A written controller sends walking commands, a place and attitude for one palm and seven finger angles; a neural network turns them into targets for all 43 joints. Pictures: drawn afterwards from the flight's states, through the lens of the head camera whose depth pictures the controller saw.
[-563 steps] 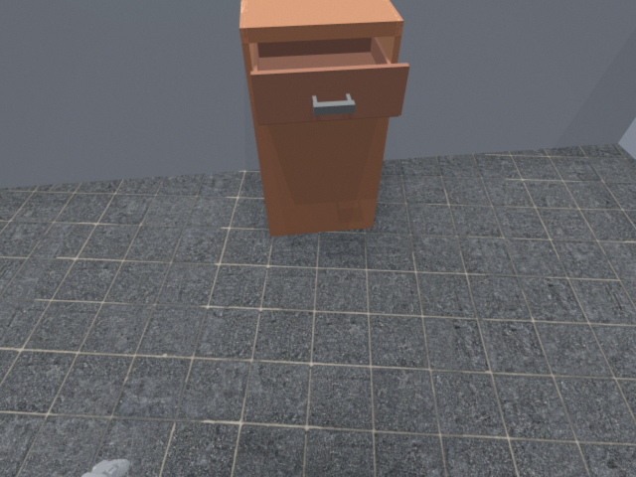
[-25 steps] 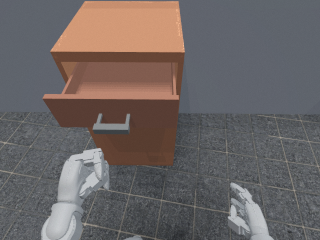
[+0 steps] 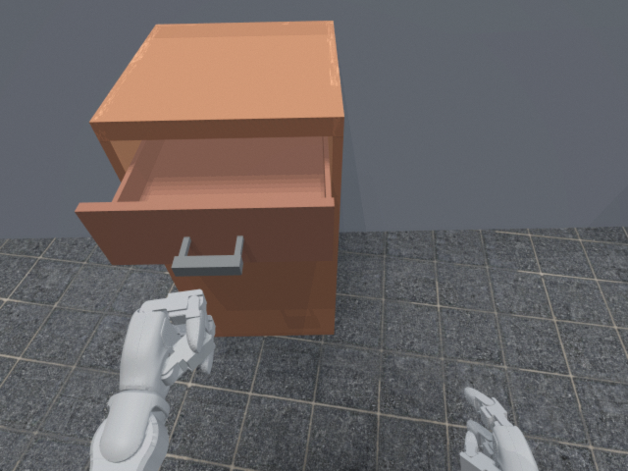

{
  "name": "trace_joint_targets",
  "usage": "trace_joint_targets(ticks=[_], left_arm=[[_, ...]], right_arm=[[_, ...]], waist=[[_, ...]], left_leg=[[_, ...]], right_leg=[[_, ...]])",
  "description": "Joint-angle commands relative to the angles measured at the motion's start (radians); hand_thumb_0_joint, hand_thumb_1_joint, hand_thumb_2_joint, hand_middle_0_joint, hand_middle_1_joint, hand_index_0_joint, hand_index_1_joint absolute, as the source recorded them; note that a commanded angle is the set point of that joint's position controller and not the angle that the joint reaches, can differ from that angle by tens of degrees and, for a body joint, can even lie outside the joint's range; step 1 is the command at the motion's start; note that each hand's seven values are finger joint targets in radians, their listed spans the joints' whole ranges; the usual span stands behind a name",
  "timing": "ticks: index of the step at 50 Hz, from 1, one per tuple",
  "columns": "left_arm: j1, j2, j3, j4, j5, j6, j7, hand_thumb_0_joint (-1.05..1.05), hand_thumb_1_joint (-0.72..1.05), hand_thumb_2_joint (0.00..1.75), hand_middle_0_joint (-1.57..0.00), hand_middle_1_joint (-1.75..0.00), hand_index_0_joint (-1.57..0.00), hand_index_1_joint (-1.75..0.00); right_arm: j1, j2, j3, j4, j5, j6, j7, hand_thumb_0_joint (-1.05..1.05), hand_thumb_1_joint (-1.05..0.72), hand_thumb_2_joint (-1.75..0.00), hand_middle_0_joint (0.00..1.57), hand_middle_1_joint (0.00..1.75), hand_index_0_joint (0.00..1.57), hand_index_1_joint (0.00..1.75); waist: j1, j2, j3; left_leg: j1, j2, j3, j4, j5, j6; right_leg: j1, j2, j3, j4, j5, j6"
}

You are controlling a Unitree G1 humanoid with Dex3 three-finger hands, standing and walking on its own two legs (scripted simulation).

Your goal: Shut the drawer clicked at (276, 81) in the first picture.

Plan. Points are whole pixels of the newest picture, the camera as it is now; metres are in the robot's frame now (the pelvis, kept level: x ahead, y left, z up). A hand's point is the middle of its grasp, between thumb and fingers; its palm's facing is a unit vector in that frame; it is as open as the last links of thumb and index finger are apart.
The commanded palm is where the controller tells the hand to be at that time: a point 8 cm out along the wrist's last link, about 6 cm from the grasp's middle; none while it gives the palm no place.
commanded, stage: raise the hand and make a fist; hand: left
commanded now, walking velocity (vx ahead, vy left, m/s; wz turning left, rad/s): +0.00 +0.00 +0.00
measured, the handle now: (210, 254) +0.44 +0.20 -0.01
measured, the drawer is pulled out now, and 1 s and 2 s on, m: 0.18 0.18 0.18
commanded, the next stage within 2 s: bring the fist close to the handle in 0.08 s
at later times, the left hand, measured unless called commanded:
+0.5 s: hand (214, 331) +0.27 +0.14 +0.06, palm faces +0.05 -1.00 -0.04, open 3.2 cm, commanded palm +0.25 +0.20 +0.06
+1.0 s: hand (223, 316) +0.32 +0.15 +0.01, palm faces +0.03 -1.00 -0.03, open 3.2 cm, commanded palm +0.30 +0.20 +0.01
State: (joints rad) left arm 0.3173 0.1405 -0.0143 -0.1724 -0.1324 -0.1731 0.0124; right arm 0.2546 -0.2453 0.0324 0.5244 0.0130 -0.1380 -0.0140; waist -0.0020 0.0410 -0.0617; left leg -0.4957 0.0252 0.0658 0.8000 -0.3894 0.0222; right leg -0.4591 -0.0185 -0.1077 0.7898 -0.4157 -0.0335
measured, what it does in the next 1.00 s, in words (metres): stands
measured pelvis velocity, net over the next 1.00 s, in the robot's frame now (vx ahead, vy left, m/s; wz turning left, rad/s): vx -0.02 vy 0.00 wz -0.01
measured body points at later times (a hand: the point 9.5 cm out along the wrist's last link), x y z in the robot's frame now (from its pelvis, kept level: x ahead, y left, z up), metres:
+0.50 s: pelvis -0.01 -0.02 +0.00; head +0.03 -0.03 +0.44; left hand +0.26 +0.19 +0.06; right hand +0.17 -0.26 -0.09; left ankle +0.01 +0.10 -0.71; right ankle +0.00 -0.10 -0.71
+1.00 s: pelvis -0.02 +0.00 -0.04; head +0.06 -0.01 +0.41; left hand +0.31 +0.20 +0.01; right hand +0.12 -0.25 -0.14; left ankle +0.01 +0.10 -0.71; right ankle +0.00 -0.10 -0.71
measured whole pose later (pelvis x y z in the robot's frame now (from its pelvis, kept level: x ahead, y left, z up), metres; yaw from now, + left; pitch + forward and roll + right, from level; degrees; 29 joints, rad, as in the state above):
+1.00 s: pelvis -0.02 +0.00 -0.04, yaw -1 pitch +14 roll +0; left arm -0.11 0.17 0.13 0.41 -0.16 -0.44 -0.09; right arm 0.24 -0.24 0.00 0.60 0.00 -0.10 -0.01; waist -0.03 0.02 -0.11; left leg -0.82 0.04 0.07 1.02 -0.45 0.02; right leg -0.79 -0.02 -0.10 1.02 -0.48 -0.04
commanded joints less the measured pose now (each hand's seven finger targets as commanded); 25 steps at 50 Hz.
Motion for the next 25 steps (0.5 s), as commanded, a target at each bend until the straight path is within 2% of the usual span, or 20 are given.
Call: trace_joint_targets(ticks=[1,2,3,5,7,8,9,10,11,12,13,15,16,18,19,20,21,22,23,25], left_arm=[[-0.169,0.082,0.069,-0.182,-0.025,-0.086,-0.013,0.00,0.90,0.90,-1.40,-1.60,-1.40,-1.60],[-0.169,0.101,0.088,-0.165,-0.028,-0.086,-0.023,0.00,0.90,0.90,-1.40,-1.60,-1.40,-1.60],[-0.161,0.082,0.073,-0.161,-0.033,-0.085,-0.035,0.00,0.90,0.90,-1.40,-1.60,-1.40,-1.60],[-0.157,0.093,0.088,-0.155,-0.045,-0.083,-0.049,0.00,0.90,0.90,-1.40,-1.60,-1.40,-1.60],[-0.176,0.111,0.108,-0.122,-0.055,-0.079,-0.058,0.00,0.90,0.90,-1.40,-1.60,-1.40,-1.60],[-0.215,0.113,0.107,-0.129,-0.057,-0.082,-0.065,0.00,0.90,0.90,-1.40,-1.60,-1.40,-1.60],[-0.204,0.136,0.143,-0.111,-0.062,-0.083,-0.065,0.00,0.90,0.90,-1.40,-1.60,-1.40,-1.60],[-0.224,0.113,0.124,-0.098,-0.061,-0.088,-0.070,0.00,0.90,0.90,-1.40,-1.60,-1.40,-1.60],[-0.219,0.104,0.124,-0.075,-0.066,-0.092,-0.073,0.00,0.90,0.90,-1.40,-1.60,-1.40,-1.60],[-0.222,0.111,0.129,-0.059,-0.066,-0.099,-0.077,0.00,0.90,0.90,-1.40,-1.60,-1.40,-1.60],[-0.214,0.111,0.137,-0.033,-0.065,-0.108,-0.084,0.00,0.90,0.90,-1.40,-1.60,-1.40,-1.60],[-0.264,0.099,0.117,-0.011,-0.065,-0.125,-0.094,0.00,0.90,0.90,-1.40,-1.60,-1.40,-1.60],[-0.281,0.123,0.144,0.010,-0.065,-0.138,-0.095,0.00,0.90,0.90,-1.40,-1.60,-1.40,-1.60],[-0.305,0.128,0.148,0.031,-0.063,-0.158,-0.105,0.00,0.90,0.90,-1.40,-1.60,-1.40,-1.60],[-0.338,0.139,0.157,0.046,-0.065,-0.168,-0.107,0.00,0.90,0.90,-1.40,-1.60,-1.40,-1.60],[-0.340,0.148,0.177,0.064,-0.067,-0.181,-0.109,0.00,0.90,0.90,-1.40,-1.60,-1.40,-1.60],[-0.358,0.129,0.157,0.076,-0.069,-0.191,-0.113,0.00,0.90,0.90,-1.40,-1.60,-1.40,-1.60],[-0.383,0.144,0.167,0.080,-0.069,-0.202,-0.113,0.00,0.90,0.90,-1.40,-1.60,-1.40,-1.60],[-0.393,0.130,0.156,0.096,-0.067,-0.211,-0.117,0.00,0.90,0.90,-1.40,-1.60,-1.40,-1.60],[-0.413,0.131,0.165,0.141,-0.071,-0.224,-0.118,0.00,0.90,0.90,-1.40,-1.60,-1.40,-1.60]], right_arm=[[-0.097,-0.102,-0.038,-0.152,0.006,-0.061,-0.009,0.00,-0.90,-0.90,0.20,0.30,0.20,0.30],[-0.094,-0.105,-0.039,-0.146,0.008,-0.061,-0.010,0.00,-0.90,-0.90,0.20,0.30,0.20,0.30],[-0.101,-0.101,-0.038,-0.150,0.010,-0.064,-0.009,0.00,-0.90,-0.90,0.20,0.30,0.20,0.30],[-0.104,-0.101,-0.038,-0.150,0.012,-0.067,-0.012,0.00,-0.90,-0.90,0.20,0.30,0.20,0.30],[-0.102,-0.103,-0.037,-0.140,0.013,-0.067,-0.015,0.00,-0.90,-0.90,0.20,0.30,0.20,0.30],[-0.107,-0.102,-0.036,-0.136,0.013,-0.069,-0.017,0.00,-0.90,-0.90,0.20,0.30,0.20,0.30],[-0.101,-0.101,-0.038,-0.132,0.014,-0.069,-0.019,0.00,-0.90,-0.90,0.20,0.30,0.20,0.30],[-0.105,-0.099,-0.037,-0.127,0.013,-0.069,-0.019,0.00,-0.90,-0.90,0.20,0.30,0.20,0.30],[-0.100,-0.099,-0.038,-0.124,0.013,-0.073,-0.019,0.00,-0.90,-0.90,0.20,0.30,0.20,0.30],[-0.095,-0.102,-0.039,-0.119,0.011,-0.072,-0.017,0.00,-0.90,-0.90,0.20,0.30,0.20,0.30],[-0.093,-0.102,-0.042,-0.114,0.011,-0.072,-0.016,0.00,-0.90,-0.90,0.20,0.30,0.20,0.30],[-0.091,-0.103,-0.042,-0.109,0.010,-0.072,-0.015,0.00,-0.90,-0.90,0.20,0.30,0.20,0.30],[-0.086,-0.105,-0.046,-0.102,0.010,-0.072,-0.016,0.00,-0.90,-0.90,0.20,0.30,0.20,0.30],[-0.088,-0.105,-0.047,-0.100,0.008,-0.069,-0.013,0.00,-0.90,-0.90,0.20,0.30,0.20,0.30],[-0.087,-0.105,-0.048,-0.095,0.009,-0.068,-0.014,0.00,-0.90,-0.90,0.20,0.30,0.20,0.30],[-0.085,-0.104,-0.051,-0.089,0.009,-0.068,-0.014,0.00,-0.90,-0.90,0.20,0.30,0.20,0.30],[-0.089,-0.104,-0.050,-0.090,0.009,-0.068,-0.013,0.00,-0.90,-0.90,0.20,0.30,0.20,0.30],[-0.083,-0.107,-0.053,-0.085,0.008,-0.067,-0.014,0.00,-0.90,-0.90,0.20,0.30,0.20,0.30],[-0.086,-0.105,-0.054,-0.082,0.008,-0.067,-0.013,0.00,-0.90,-0.90,0.20,0.30,0.20,0.30],[-0.080,-0.107,-0.055,-0.075,0.006,-0.064,-0.012,0.00,-0.90,-0.90,0.20,0.30,0.20,0.30]], waist=[[0.000,-0.059,-0.149],[0.002,-0.075,-0.150],[0.007,-0.057,-0.152],[0.011,-0.052,-0.162],[0.002,-0.101,-0.130],[-0.001,-0.080,-0.132],[0.008,-0.091,-0.140],[0.001,-0.071,-0.140],[0.001,-0.085,-0.143],[-0.002,-0.104,-0.136],[0.002,-0.087,-0.146],[-0.010,-0.089,-0.144],[-0.009,-0.100,-0.153],[-0.004,-0.072,-0.170],[-0.010,-0.076,-0.173],[-0.002,-0.073,-0.189],[-0.008,-0.071,-0.189],[-0.009,-0.083,-0.202],[-0.009,-0.054,-0.216],[-0.010,-0.068,-0.216]], left_leg=[[0.089,-0.026,-0.068,-0.120,0.161,0.002],[0.083,-0.027,-0.067,-0.121,0.171,0.004],[0.085,-0.030,-0.063,-0.121,0.174,0.004],[0.085,-0.034,-0.056,-0.121,0.172,0.004],[0.065,-0.033,-0.057,-0.118,0.162,0.006],[0.068,-0.036,-0.055,-0.119,0.158,0.007],[0.067,-0.036,-0.054,-0.119,0.161,0.005],[0.075,-0.038,-0.051,-0.118,0.174,0.005],[0.072,-0.038,-0.052,-0.114,0.176,0.004],[0.060,-0.039,-0.055,-0.107,0.188,0.006],[0.056,-0.041,-0.050,-0.101,0.195,0.003],[0.046,-0.043,-0.051,-0.090,0.186,0.004],[0.034,-0.042,-0.053,-0.083,0.183,0.002],[0.023,-0.044,-0.051,-0.072,0.185,0.003],[0.016,-0.043,-0.051,-0.066,0.183,0.004],[0.012,-0.043,-0.050,-0.063,0.187,0.002],[0.011,-0.044,-0.049,-0.059,0.180,0.003],[0.004,-0.041,-0.052,-0.050,0.188,0.005],[0.003,-0.043,-0.049,-0.043,0.190,0.004],[-0.010,-0.041,-0.053,-0.035,0.184,0.003]], right_leg=[[0.048,0.021,0.064,-0.145,0.205,0.017],[0.064,0.022,0.070,-0.150,0.216,0.017],[0.070,0.018,0.077,-0.154,0.228,0.018],[0.084,0.014,0.087,-0.166,0.232,0.021],[0.086,0.010,0.104,-0.189,0.221,0.029],[0.086,0.007,0.112,-0.192,0.218,0.031],[0.097,0.006,0.116,-0.197,0.219,0.031],[0.094,0.006,0.112,-0.190,0.242,0.032],[0.092,0.006,0.112,-0.187,0.252,0.034],[0.095,0.006,0.115,-0.184,0.274,0.035],[0.098,0.002,0.119,-0.176,0.296,0.036],[0.076,0.001,0.121,-0.169,0.290,0.039],[0.077,-0.002,0.128,-0.166,0.287,0.041],[0.074,-0.004,0.134,-0.153,0.285,0.037],[0.069,-0.006,0.140,-0.150,0.285,0.039],[0.074,-0.005,0.139,-0.142,0.285,0.037],[0.059,-0.003,0.134,-0.137,0.273,0.037],[0.059,-0.001,0.136,-0.128,0.278,0.036],[0.053,-0.004,0.138,-0.119,0.285,0.035],[0.032,0.000,0.129,-0.104,0.278,0.033]])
